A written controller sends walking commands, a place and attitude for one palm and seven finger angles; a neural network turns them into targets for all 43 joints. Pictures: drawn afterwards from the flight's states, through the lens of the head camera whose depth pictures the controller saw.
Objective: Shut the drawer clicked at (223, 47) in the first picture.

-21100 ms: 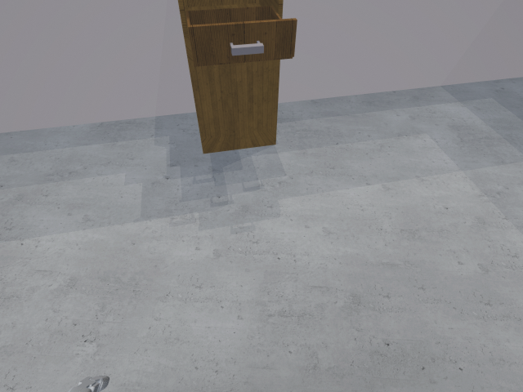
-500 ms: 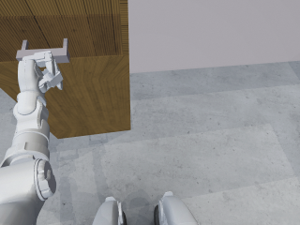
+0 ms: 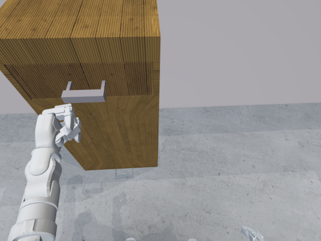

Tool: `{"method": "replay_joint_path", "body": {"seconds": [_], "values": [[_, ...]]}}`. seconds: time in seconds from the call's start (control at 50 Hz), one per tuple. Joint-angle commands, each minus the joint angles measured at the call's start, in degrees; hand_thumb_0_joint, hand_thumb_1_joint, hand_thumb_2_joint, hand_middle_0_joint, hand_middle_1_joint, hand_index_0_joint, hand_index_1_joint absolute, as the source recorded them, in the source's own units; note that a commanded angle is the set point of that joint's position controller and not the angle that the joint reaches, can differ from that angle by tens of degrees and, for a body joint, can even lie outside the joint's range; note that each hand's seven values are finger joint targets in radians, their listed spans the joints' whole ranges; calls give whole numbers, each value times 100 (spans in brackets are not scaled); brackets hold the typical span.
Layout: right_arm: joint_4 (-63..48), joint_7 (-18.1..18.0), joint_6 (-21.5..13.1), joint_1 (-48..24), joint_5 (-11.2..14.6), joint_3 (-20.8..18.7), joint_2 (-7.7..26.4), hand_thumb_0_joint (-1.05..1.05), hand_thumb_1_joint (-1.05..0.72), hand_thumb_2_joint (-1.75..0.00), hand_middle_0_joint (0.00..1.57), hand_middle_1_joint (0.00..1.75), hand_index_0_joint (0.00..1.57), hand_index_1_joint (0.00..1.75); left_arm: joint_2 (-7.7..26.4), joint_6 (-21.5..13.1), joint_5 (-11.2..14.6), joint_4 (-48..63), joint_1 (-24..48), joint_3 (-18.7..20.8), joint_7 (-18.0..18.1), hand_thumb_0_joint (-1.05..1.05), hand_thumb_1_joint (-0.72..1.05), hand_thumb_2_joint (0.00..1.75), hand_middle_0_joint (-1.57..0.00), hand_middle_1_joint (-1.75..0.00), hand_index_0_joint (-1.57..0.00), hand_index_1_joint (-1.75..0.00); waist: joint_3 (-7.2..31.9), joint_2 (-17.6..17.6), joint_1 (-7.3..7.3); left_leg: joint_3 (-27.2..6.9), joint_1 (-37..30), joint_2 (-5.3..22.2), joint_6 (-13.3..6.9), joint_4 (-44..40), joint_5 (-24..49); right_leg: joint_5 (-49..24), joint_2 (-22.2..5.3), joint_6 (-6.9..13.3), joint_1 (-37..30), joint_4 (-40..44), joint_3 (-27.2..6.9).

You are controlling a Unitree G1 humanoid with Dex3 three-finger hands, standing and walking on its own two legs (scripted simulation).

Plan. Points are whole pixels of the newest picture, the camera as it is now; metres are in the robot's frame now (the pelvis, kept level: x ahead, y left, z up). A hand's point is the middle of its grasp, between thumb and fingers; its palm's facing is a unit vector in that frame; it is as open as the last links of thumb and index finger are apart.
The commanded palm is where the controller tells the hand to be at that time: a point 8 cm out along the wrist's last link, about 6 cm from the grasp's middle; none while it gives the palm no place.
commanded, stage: draw the hand back to the body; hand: left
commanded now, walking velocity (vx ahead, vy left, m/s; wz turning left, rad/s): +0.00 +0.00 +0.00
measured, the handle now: (85, 90) +0.53 +0.24 +0.02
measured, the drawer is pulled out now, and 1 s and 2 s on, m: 0.00 0.00 0.00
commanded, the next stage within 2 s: step back with the hand held close in 1.08 s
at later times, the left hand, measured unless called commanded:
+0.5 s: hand (36, 163) +0.25 +0.23 +0.14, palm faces +0.32 -0.91 -0.28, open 3.2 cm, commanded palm +0.21 +0.27 +0.16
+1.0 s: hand out of the picture +0.16 +0.23 +0.21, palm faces +0.44 -0.81 -0.40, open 3.2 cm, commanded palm +0.12 +0.27 +0.22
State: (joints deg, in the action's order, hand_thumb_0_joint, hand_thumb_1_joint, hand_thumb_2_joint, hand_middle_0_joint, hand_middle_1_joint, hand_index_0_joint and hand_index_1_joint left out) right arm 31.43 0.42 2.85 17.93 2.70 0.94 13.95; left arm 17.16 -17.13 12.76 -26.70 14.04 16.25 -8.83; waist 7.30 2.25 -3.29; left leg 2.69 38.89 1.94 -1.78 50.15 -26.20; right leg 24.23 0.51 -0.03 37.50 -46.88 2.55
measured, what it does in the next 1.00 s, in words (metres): stands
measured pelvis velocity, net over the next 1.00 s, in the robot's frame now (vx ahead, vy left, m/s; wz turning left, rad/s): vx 0.00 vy -0.01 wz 0.03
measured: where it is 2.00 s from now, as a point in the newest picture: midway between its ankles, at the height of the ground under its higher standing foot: outside the picture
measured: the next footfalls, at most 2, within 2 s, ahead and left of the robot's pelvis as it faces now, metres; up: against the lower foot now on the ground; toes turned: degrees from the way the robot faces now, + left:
none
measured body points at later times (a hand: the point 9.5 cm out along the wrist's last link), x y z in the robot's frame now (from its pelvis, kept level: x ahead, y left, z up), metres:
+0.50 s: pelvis -0.01 -0.01 +0.04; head -0.01 -0.02 +0.49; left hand +0.23 +0.27 +0.15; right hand +0.18 -0.23 -0.05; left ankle -0.02 +0.09 -0.70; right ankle -0.02 -0.12 -0.70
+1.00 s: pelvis +0.00 -0.01 +0.04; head -0.02 -0.04 +0.49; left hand +0.14 +0.27 +0.23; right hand +0.20 -0.22 -0.04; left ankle -0.02 +0.09 -0.70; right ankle -0.02 -0.12 -0.70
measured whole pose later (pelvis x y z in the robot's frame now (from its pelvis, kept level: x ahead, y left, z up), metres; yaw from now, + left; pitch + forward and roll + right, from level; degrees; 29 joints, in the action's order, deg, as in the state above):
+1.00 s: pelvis +0.00 -0.01 +0.04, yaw +2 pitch -4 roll +0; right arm 34.7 -3.2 -5.4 11.8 0.7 1.3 13.5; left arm 18.9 -5.5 4.4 27.7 -31.8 16.8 6.0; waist -0.3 4.8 4.0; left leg 2.2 5.5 0.7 -0.7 25.9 -16.2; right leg 15.5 0.3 0.8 4.4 -24.1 3.1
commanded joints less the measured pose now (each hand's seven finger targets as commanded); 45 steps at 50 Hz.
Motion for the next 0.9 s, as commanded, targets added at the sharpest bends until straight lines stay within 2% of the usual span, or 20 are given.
{"method": "replay_joint_path", "body": {"seconds": [0.0, 0.02, 0.1, 0.18, 0.2, 0.22, 0.24, 0.26, 0.28, 0.3, 0.32, 0.36, 0.38, 0.44, 0.5, 0.56, 0.6, 0.7, 0.72, 0.88], "values": [[-597, -154, -350, 94, 25, -320, 845, 0, -90, -90, 20, 30, 20, 30, 937, -220, 117, 1689, 1195, 28, -91, 0, 90, 90, -140, -160, -140, -160, 1590, 203, -86, -341, -1557, 9, 63, -669, 3144, -2702, 133, 75, -1150, 445, 39], [-599, -170, -387, 21, 34, -313, 844, 0, -90, -90, 20, 30, 20, 30, 833, -162, 142, 1786, 1175, -92, -155, 0, 90, 90, -140, -160, -140, -160, 1519, 282, -121, -345, -1649, 0, 59, -701, 3021, -2598, 128, 76, -1105, 513, 39], [-696, -247, -549, -241, 59, -252, 843, 0, -90, -90, 20, 30, 20, 30, 881, 73, 274, 2105, 742, -65, -348, 0, 90, 90, -140, -160, -140, -160, 1413, 170, -9, -395, -1722, -54, 40, -938, 2486, -2300, 105, 113, -1372, 700, 65], [-820, -332, -736, -565, 63, -181, 832, 0, -90, -90, 20, 30, 20, 30, 1202, 252, 394, 2721, 465, 227, -358, 0, 90, 90, -140, -160, -140, -160, 1335, 265, 160, -414, -1789, -100, 30, -1148, 2135, -2090, 62, 139, -1651, 845, 64], [-861, -412, -630, -870, 33, -225, 741, 0, -90, -90, 20, 30, 20, 30, 1764, 393, -412, 3117, 283, 144, 353, 0, 90, 90, -140, -160, -140, -160, 1327, 279, 430, -352, -2114, -138, 18, -1424, 2084, -1883, -86, 230, -1931, 1190, -177], [-935, -460, -621, -903, 16, -184, 654, 0, -90, -90, 20, 30, 20, 30, 1284, 536, -474, 3191, -122, -43, 704, 0, 90, 90, -140, -160, -140, -160, 1040, 248, 328, -349, -2178, -106, 42, -1611, 1943, -1771, -108, 217, -1926, 1328, -127], [-978, -481, -648, -955, 18, -167, 637, 0, -90, -90, 20, 30, 20, 30, 1035, 652, -493, 3321, -412, -217, 874, 0, 90, 90, -140, -160, -140, -160, 784, 65, 309, -377, -2159, -83, 46, -1687, 1806, -1677, -114, 193, -1874, 1395, -93], [-958, -497, -642, -1015, 18, -155, 652, 0, -90, -90, 20, 30, 20, 30, 1047, 747, -558, 3474, -601, -246, 1022, 0, 90, 90, -140, -160, -140, -160, 741, 129, 343, -346, -2212, -69, 32, -1770, 1798, -1682, -145, 190, -2040, 1468, -118], [-911, -519, -621, -1063, 11, -143, 670, 0, -90, -90, 20, 30, 20, 30, 1110, 830, -593, 3487, -720, -214, 1130, 0, 90, 90, -140, -160, -140, -160, 609, -143, 344, -357, -2228, -54, 7, -1862, 1753, -1638, -115, 185, -2151, 1597, -128], [-886, -543, -593, -1082, 0, -128, 661, 0, -90, -90, 20, 30, 20, 30, 1114, 887, -626, 3511, -810, -179, 1227, 0, 90, 90, -140, -160, -140, -160, 522, -201, 349, -314, -2286, -69, -2, -1968, 1732, -1659, -118, 170, -2285, 1680, -140], [-875, -557, -593, -1112, -8, -123, 658, 0, -90, -90, 20, 30, 20, 30, 1208, 918, -666, 3683, -819, -81, 1315, 0, 90, 90, -140, -160, -140, -160, 477, -216, 349, -305, -2390, -66, -10, -2036, 1767, -1717, -118, 170, -2362, 1756, -140], [-845, -571, -624, -1187, -22, -104, 624, 0, -90, -90, 20, 30, 20, 30, 1096, 966, -725, 3938, -968, -155, 1413, 0, 90, 90, -140, -160, -140, -160, 337, -104, 352, -270, -2600, -68, -15, -2175, 1817, -1755, -130, 162, -2470, 1900, -139], [-810, -577, -641, -1217, -40, -96, 642, 0, -90, -90, 20, 30, 20, 30, 1189, 984, -739, 4050, -1052, -98, 1444, 0, 90, 90, -140, -160, -140, -160, 259, -141, 389, -277, -2645, -72, -25, -2243, 1855, -1767, -124, 168, -2577, 1994, -153], [-772, -564, -729, -1281, -73, -63, 586, 0, -90, -90, 20, 30, 20, 30, 1047, 1006, -795, 4506, -1264, -186, 1514, 0, 90, 90, -140, -160, -140, -160, 126, 270, 404, -275, -3014, -74, -3, -2450, 2028, -1873, -120, 180, -2706, 2157, -128], [-729, -542, -803, -1321, -110, -51, 577, 0, -90, -90, 20, 30, 20, 30, 998, 1046, -792, 4735, -1694, -166, 1524, 0, 90, 90, -140, -160, -140, -160, -91, 155, 438, -297, -3135, -64, -1, -2622, 2103, -1898, -84, 177, -2845, 2340, -116], [-708, -508, -880, -1324, -154, -64, 569, 0, -90, -90, 20, 30, 20, 30, 1058, 1013, -822, 5143, -2119, 4, 1545, 0, 90, 90, -140, -160, -140, -160, 45, 88, 511, -271, -3329, -73, -4, -2686, 2477, -2241, -96, 174, -3098, 2382, -90], [-700, -474, -921, -1333, -175, -69, 537, 0, -90, -90, 20, 30, 20, 30, 1036, 1009, -809, 5348, -2520, 69, 1526, 0, 90, 90, -140, -160, -140, -160, -15, 158, 544, -255, -3377, -74, 6, -2735, 2625, -2361, -96, 172, -3225, 2428, -93], [-703, -409, -980, -1380, -210, -110, 505, 0, -90, -90, 20, 30, 20, 30, 1109, 979, -797, 5935, -3333, 343, 1520, 0, 90, 90, -140, -160, -140, -160, -164, -5, 602, -206, -3414, -61, -2, -2745, 2877, -2635, -103, 141, -3335, 2502, -94], [-698, -399, -988, -1377, -210, -114, 497, 0, -90, -90, 20, 30, 20, 30, 1121, 970, -800, 5989, -3453, 399, 1519, 0, 90, 90, -140, -160, -140, -160, -201, -109, 613, -206, -3405, -59, 2, -2750, 2878, -2639, -96, 132, -3314, 2512, -79], [-698, -425, -1156, -1425, -200, -155, 460, 0, -90, -90, 20, 30, 20, 30, 1248, 829, -823, 6725, -4163, 733, 1567, 0, 90, 90, -140, -160, -140, -160, -443, 98, 683, -191, -3390, -45, 6, -2765, 2442, -2237, -70, 135, -3159, 2668, -128]]}}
